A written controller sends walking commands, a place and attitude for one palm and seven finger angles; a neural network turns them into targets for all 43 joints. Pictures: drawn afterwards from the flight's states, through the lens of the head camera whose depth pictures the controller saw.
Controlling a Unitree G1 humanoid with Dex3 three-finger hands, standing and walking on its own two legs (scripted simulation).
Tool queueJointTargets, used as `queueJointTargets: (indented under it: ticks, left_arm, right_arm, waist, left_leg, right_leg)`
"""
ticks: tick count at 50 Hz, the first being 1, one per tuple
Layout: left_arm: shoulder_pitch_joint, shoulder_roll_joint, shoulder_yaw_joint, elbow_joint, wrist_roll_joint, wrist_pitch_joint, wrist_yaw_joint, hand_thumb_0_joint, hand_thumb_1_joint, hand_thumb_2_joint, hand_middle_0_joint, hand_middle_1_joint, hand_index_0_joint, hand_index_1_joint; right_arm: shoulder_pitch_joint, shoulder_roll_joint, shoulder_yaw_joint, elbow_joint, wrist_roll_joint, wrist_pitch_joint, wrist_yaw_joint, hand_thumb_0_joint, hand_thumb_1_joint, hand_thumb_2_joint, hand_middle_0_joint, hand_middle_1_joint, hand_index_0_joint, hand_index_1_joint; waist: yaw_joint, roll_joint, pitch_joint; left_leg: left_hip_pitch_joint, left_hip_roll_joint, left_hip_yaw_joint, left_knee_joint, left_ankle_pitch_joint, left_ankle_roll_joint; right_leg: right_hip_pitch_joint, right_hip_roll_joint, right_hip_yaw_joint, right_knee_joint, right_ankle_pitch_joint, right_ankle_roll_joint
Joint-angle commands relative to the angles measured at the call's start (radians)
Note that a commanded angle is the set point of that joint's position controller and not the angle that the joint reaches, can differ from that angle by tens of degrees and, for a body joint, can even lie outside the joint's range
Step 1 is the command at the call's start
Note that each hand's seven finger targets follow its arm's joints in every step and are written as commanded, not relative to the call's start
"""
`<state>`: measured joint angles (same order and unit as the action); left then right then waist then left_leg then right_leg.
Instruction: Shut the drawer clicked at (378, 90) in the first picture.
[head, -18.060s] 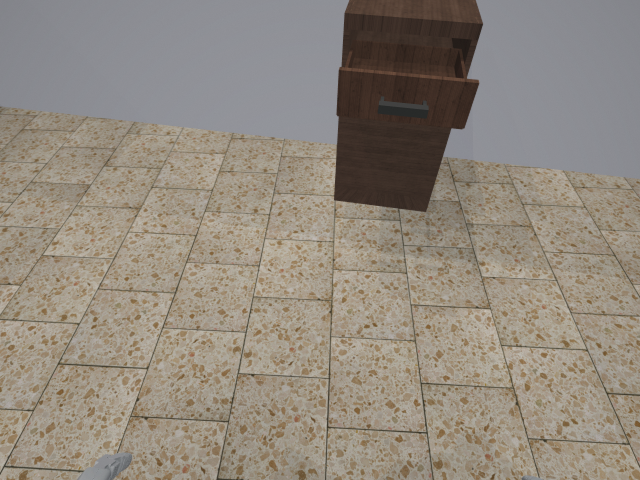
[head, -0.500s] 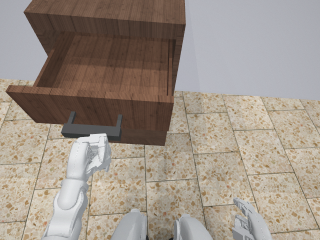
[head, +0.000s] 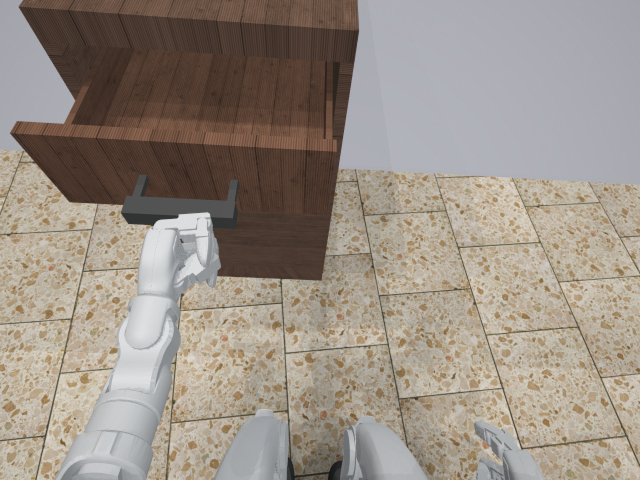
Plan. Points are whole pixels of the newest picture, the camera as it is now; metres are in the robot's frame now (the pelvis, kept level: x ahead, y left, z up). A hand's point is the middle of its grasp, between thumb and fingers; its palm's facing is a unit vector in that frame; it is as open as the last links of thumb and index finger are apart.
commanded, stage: push the drawer shut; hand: left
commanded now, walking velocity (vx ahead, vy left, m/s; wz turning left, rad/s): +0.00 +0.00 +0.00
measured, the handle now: (185, 198) +0.46 +0.18 +0.03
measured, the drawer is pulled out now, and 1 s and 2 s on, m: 0.17 0.04 0.00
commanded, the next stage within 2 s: pull the fist back off the drawer in 1.64 s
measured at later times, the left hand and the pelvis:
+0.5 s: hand (222, 214) +0.44 +0.14 +0.02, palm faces -0.01 -1.00 -0.04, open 3.2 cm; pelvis +0.00 +0.00 +0.00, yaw -1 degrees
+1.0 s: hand (226, 178) +0.50 +0.14 +0.02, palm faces -0.01 -1.00 -0.03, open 3.3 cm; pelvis +0.00 +0.00 -0.01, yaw -2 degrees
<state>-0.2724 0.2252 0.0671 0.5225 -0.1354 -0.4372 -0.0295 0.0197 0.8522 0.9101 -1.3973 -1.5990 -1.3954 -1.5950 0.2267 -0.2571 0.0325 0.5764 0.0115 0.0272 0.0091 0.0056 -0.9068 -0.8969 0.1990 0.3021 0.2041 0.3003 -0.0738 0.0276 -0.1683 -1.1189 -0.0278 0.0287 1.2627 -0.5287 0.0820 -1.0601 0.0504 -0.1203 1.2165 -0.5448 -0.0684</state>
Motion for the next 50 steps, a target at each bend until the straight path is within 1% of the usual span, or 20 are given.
queueJointTargets:
  ticks: [1, 5, 10, 11, 13, 16, 17, 18, 22, 24, 28, 30, 34, 35, 36, 38, 42, 43, 46, 50]
  left_arm:
    - [-0.361, 0.109, 0.049, -0.175, -0.006, -0.085, 0.009, 0.0, 0.9, 0.9, -1.4, -1.6, -1.4, -1.6]
    - [-0.445, 0.136, 0.081, -0.087, -0.004, -0.093, 0.007, 0.0, 0.9, 0.9, -1.4, -1.6, -1.4, -1.6]
    - [-0.484, 0.168, 0.117, -0.043, 0.0, -0.117, -0.001, 0.0, 0.9, 0.9, -1.4, -1.6, -1.4, -1.6]
    - [-0.51, 0.158, 0.105, -0.043, -0.001, -0.121, -0.004, 0.0, 0.9, 0.9, -1.4, -1.6, -1.4, -1.6]
    - [-0.509, 0.166, 0.119, -0.018, 0.001, -0.121, -0.008, 0.0, 0.9, 0.9, -1.4, -1.6, -1.4, -1.6]
    - [-0.558, 0.181, 0.136, 0.038, -0.004, -0.118, -0.013, 0.0, 0.9, 0.9, -1.4, -1.6, -1.4, -1.6]
    - [-0.593, 0.222, 0.165, 0.041, -0.005, -0.124, -0.015, 0.0, 0.9, 0.9, -1.4, -1.6, -1.4, -1.6]
    - [-0.594, 0.225, 0.168, 0.048, -0.001, -0.129, -0.019, 0.0, 0.9, 0.9, -1.4, -1.6, -1.4, -1.6]
    - [-0.652, 0.214, 0.164, 0.083, -0.007, -0.139, -0.029, 0.0, 0.9, 0.9, -1.4, -1.6, -1.4, -1.6]
    - [-0.664, 0.23, 0.183, 0.108, -0.008, -0.14, -0.033, 0.0, 0.9, 0.9, -1.4, -1.6, -1.4, -1.6]
    - [-0.682, 0.265, 0.213, 0.131, 0.0, -0.149, -0.038, 0.0, 0.9, 0.9, -1.4, -1.6, -1.4, -1.6]
    - [-0.741, 0.226, 0.175, 0.14, 0.002, -0.154, -0.041, 0.0, 0.9, 0.9, -1.4, -1.6, -1.4, -1.6]
    - [-0.834, 0.298, 0.229, 0.232, 0.014, -0.159, -0.033, 0.0, 0.9, 0.9, -1.4, -1.6, -1.4, -1.6]
    - [-0.84, 0.293, 0.227, 0.248, 0.02, -0.163, -0.033, 0.0, 0.9, 0.9, -1.4, -1.6, -1.4, -1.6]
    - [-0.881, 0.277, 0.211, 0.251, 0.021, -0.165, -0.035, 0.0, 0.9, 0.9, -1.4, -1.6, -1.4, -1.6]
    - [-0.897, 0.31, 0.236, 0.263, 0.029, -0.176, -0.037, 0.0, 0.9, 0.9, -1.4, -1.6, -1.4, -1.6]
    - [-0.975, 0.323, 0.242, 0.293, 0.03, -0.178, -0.04, 0.0, 0.9, 0.9, -1.4, -1.6, -1.4, -1.6]
    - [-0.962, 0.348, 0.265, 0.31, 0.035, -0.177, -0.041, 0.0, 0.9, 0.9, -1.4, -1.6, -1.4, -1.6]
    - [-1.019, 0.342, 0.248, 0.356, 0.041, -0.164, -0.042, 0.0, 0.9, 0.9, -1.4, -1.6, -1.4, -1.6]
    - [-1.059, 0.391, 0.281, 0.4, 0.057, -0.158, -0.035, 0.0, 0.9, 0.9, -1.4, -1.6, -1.4, -1.6]
  right_arm:
    - [0.057, -0.159, -0.07, -0.098, 0.0, -0.03, -0.005, 0.0, -0.9, -0.9, 0.2, 0.3, 0.2, 0.3]
    - [0.076, -0.16, -0.07, -0.081, 0.0, -0.025, -0.006, 0.0, -0.9, -0.9, 0.2, 0.3, 0.2, 0.3]
    - [0.098, -0.158, -0.071, -0.075, -0.004, -0.019, -0.002, 0.0, -0.9, -0.9, 0.2, 0.3, 0.2, 0.3]
    - [0.102, -0.158, -0.072, -0.071, -0.004, -0.018, 0.0, 0.0, -0.9, -0.9, 0.2, 0.3, 0.2, 0.3]
    - [0.113, -0.161, -0.074, -0.069, -0.005, -0.014, 0.001, 0.0, -0.9, -0.9, 0.2, 0.3, 0.2, 0.3]
    - [0.122, -0.161, -0.073, -0.06, -0.005, -0.008, 0.002, 0.0, -0.9, -0.9, 0.2, 0.3, 0.2, 0.3]
    - [0.128, -0.163, -0.073, -0.055, -0.006, -0.01, -0.001, 0.0, -0.9, -0.9, 0.2, 0.3, 0.2, 0.3]
    - [0.131, -0.162, -0.072, -0.054, -0.006, -0.009, -0.001, 0.0, -0.9, -0.9, 0.2, 0.3, 0.2, 0.3]
    - [0.149, -0.162, -0.075, -0.045, -0.009, -0.008, 0.002, 0.0, -0.9, -0.9, 0.2, 0.3, 0.2, 0.3]
    - [0.158, -0.164, -0.074, -0.04, -0.01, -0.007, 0.003, 0.0, -0.9, -0.9, 0.2, 0.3, 0.2, 0.3]
    - [0.173, -0.165, -0.075, -0.038, -0.013, -0.003, 0.006, 0.0, -0.9, -0.9, 0.2, 0.3, 0.2, 0.3]
    - [0.176, -0.161, -0.076, -0.032, -0.014, -0.001, 0.008, 0.0, -0.9, -0.9, 0.2, 0.3, 0.2, 0.3]
    - [0.192, -0.172, -0.072, -0.014, -0.019, 0.004, 0.004, 0.0, -0.9, -0.9, 0.2, 0.3, 0.2, 0.3]
    - [0.194, -0.169, -0.07, -0.017, -0.02, 0.005, 0.004, 0.0, -0.9, -0.9, 0.2, 0.3, 0.2, 0.3]
    - [0.197, -0.168, -0.07, -0.013, -0.022, 0.004, 0.004, 0.0, -0.9, -0.9, 0.2, 0.3, 0.2, 0.3]
    - [0.208, -0.174, -0.07, -0.011, -0.025, 0.006, 0.006, 0.0, -0.9, -0.9, 0.2, 0.3, 0.2, 0.3]
    - [0.226, -0.178, -0.069, -0.005, -0.032, 0.011, 0.01, 0.0, -0.9, -0.9, 0.2, 0.3, 0.2, 0.3]
    - [0.233, -0.182, -0.069, -0.005, -0.033, 0.015, 0.011, 0.0, -0.9, -0.9, 0.2, 0.3, 0.2, 0.3]
    - [0.239, -0.183, -0.064, -0.001, -0.033, 0.022, 0.013, 0.0, -0.9, -0.9, 0.2, 0.3, 0.2, 0.3]
    - [0.264, -0.195, -0.062, 0.0, -0.038, 0.029, 0.014, 0.0, -0.9, -0.9, 0.2, 0.3, 0.2, 0.3]
  waist:
    - [-0.028, 0.042, -0.393]
    - [-0.046, 0.0, -0.373]
    - [-0.032, 0.05, -0.423]
    - [-0.042, 0.052, -0.431]
    - [-0.04, 0.049, -0.449]
    - [-0.055, 0.018, -0.417]
    - [-0.057, 0.023, -0.417]
    - [-0.05, 0.034, -0.427]
    - [-0.064, 0.053, -0.442]
    - [-0.066, 0.036, -0.452]
    - [-0.054, 0.065, -0.491]
    - [-0.077, 0.065, -0.474]
    - [-0.101, 0.026, -0.419]
    - [-0.093, 0.045, -0.425]
    - [-0.11, 0.051, -0.435]
    - [-0.096, 0.092, -0.489]
    - [-0.119, 0.111, -0.499]
    - [-0.105, 0.108, -0.515]
    - [-0.135, 0.098, -0.471]
    - [-0.141, 0.105, -0.481]
  left_leg:
    - [0.351, 0.04, -0.134, -0.178, 0.253, -0.06]
    - [0.301, 0.036, -0.122, -0.166, 0.228, -0.051]
    - [0.314, 0.032, -0.106, -0.159, 0.283, -0.055]
    - [0.326, 0.034, -0.109, -0.16, 0.295, -0.055]
    - [0.34, 0.037, -0.112, -0.159, 0.325, -0.057]
    - [0.286, 0.033, -0.1, -0.151, 0.28, -0.05]
    - [0.275, 0.033, -0.1, -0.149, 0.278, -0.048]
    - [0.283, 0.033, -0.1, -0.152, 0.285, -0.05]
    - [0.312, 0.036, -0.104, -0.147, 0.308, -0.05]
    - [0.302, 0.035, -0.1, -0.143, 0.316, -0.047]
    - [0.321, 0.037, -0.104, -0.141, 0.355, -0.053]
    - [0.327, 0.039, -0.107, -0.136, 0.346, -0.051]
    - [0.254, 0.037, -0.105, -0.127, 0.274, -0.043]
    - [0.254, 0.035, -0.105, -0.127, 0.268, -0.043]
    - [0.264, 0.036, -0.105, -0.124, 0.27, -0.041]
    - [0.305, 0.038, -0.116, -0.121, 0.304, -0.046]
    - [0.33, 0.043, -0.129, -0.116, 0.321, -0.045]
    - [0.33, 0.043, -0.13, -0.117, 0.326, -0.047]
    - [0.294, 0.045, -0.131, -0.111, 0.284, -0.041]
    - [0.291, 0.049, -0.143, -0.107, 0.283, -0.041]
  right_leg:
    - [0.128, -0.02, 0.107, -0.171, 0.205, 0.037]
    - [0.138, -0.018, 0.119, -0.179, 0.2, 0.041]
    - [0.169, -0.018, 0.13, -0.168, 0.259, 0.039]
    - [0.166, -0.018, 0.128, -0.168, 0.27, 0.039]
    - [0.164, -0.015, 0.123, -0.159, 0.295, 0.039]
    - [0.178, -0.015, 0.137, -0.176, 0.272, 0.045]
    - [0.184, -0.015, 0.14, -0.172, 0.275, 0.044]
    - [0.186, -0.016, 0.14, -0.169, 0.28, 0.043]
    - [0.16, -0.013, 0.137, -0.163, 0.291, 0.043]
    - [0.176, -0.013, 0.138, -0.166, 0.306, 0.044]
    - [0.18, -0.011, 0.136, -0.151, 0.335, 0.04]
    - [0.152, -0.01, 0.135, -0.155, 0.324, 0.044]
    - [0.135, -0.009, 0.14, -0.163, 0.261, 0.047]
    - [0.131, -0.009, 0.142, -0.163, 0.25, 0.045]
    - [0.122, -0.009, 0.141, -0.163, 0.252, 0.047]
    - [0.107, -0.006, 0.135, -0.145, 0.265, 0.041]
    - [0.074, -0.001, 0.125, -0.139, 0.262, 0.04]
    - [0.087, 0.001, 0.125, -0.139, 0.264, 0.039]
    - [0.061, 0.003, 0.126, -0.151, 0.228, 0.042]
    - [0.034, 0.007, 0.119, -0.141, 0.216, 0.039]
